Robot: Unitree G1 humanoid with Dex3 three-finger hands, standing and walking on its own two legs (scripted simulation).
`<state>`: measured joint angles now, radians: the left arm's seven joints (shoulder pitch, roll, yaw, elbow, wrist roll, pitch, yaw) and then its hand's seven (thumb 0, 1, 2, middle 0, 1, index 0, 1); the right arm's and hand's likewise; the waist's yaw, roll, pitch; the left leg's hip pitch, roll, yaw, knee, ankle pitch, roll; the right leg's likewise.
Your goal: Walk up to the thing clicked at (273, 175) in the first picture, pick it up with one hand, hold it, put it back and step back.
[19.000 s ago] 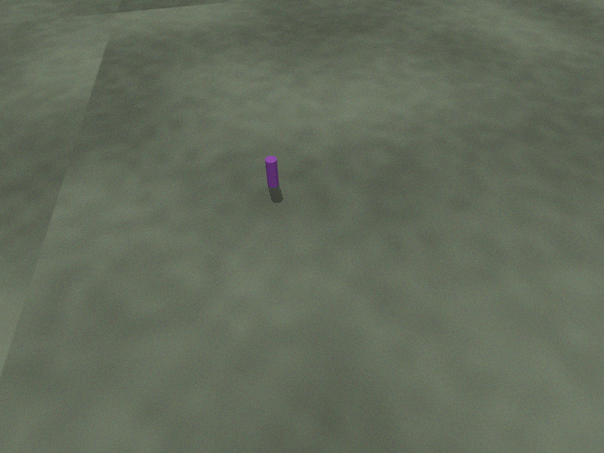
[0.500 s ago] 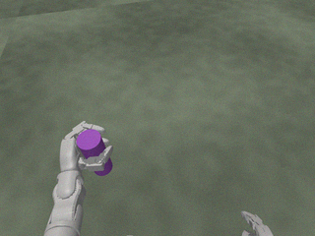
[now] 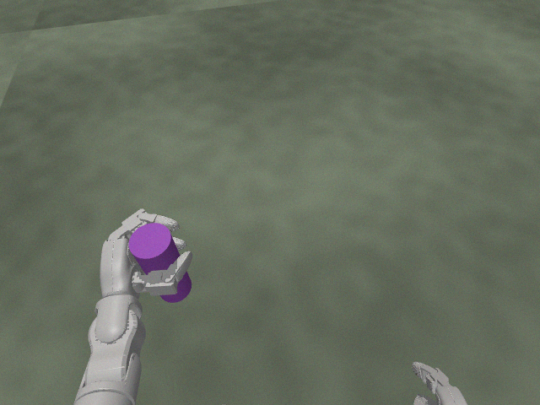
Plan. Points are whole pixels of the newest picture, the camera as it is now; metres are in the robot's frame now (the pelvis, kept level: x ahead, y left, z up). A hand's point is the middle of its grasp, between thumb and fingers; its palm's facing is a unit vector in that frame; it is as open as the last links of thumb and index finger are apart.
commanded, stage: hold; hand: left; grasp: from the side
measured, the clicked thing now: (164, 266) +0.33 +0.18 +0.01
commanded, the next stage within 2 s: crouch in 0.72 s
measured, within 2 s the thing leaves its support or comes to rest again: neither
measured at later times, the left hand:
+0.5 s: hand (164, 253) +0.33 +0.17 +0.04, palm faces +0.16 -0.99 -0.02, open 7.6 cm
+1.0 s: hand (167, 258) +0.33 +0.17 +0.04, palm faces +0.17 -0.99 -0.02, open 7.6 cm
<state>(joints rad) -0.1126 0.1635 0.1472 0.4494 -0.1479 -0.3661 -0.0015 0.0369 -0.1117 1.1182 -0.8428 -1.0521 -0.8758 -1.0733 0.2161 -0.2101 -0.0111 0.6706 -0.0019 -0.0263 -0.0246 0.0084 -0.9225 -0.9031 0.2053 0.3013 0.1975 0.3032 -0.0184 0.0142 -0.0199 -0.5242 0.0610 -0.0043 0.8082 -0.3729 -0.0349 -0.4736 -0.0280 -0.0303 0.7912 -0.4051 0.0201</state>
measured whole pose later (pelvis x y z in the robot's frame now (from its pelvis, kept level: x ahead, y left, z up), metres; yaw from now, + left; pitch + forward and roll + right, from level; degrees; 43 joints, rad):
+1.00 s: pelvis +0.00 +0.00 +0.00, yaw +0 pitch +6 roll -1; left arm -0.15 0.16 0.15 0.52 -0.14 -0.39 0.01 0.04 -0.11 1.12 -0.84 -1.05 -0.87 -1.08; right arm 0.21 -0.21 -0.01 0.67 -0.01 -0.02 -0.02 0.01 -0.90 -0.90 0.20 0.30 0.20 0.30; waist -0.03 0.01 -0.03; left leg -0.55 0.06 -0.01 0.83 -0.37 -0.04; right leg -0.50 -0.03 -0.03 0.81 -0.41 0.02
